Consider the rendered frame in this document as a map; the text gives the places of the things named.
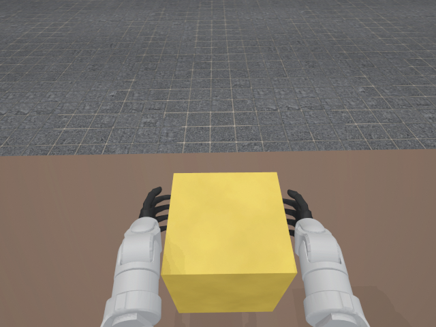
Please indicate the robot left hand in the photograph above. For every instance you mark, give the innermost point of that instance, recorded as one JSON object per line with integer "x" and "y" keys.
{"x": 149, "y": 209}

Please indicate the robot right forearm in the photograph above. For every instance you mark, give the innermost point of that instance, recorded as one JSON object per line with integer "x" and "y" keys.
{"x": 329, "y": 298}

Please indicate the carton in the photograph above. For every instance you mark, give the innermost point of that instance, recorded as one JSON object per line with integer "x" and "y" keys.
{"x": 227, "y": 247}

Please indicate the robot left forearm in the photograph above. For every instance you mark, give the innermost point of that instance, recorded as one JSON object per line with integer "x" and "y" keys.
{"x": 135, "y": 301}

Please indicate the robot right hand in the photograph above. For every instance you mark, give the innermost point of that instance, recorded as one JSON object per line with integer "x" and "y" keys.
{"x": 302, "y": 210}

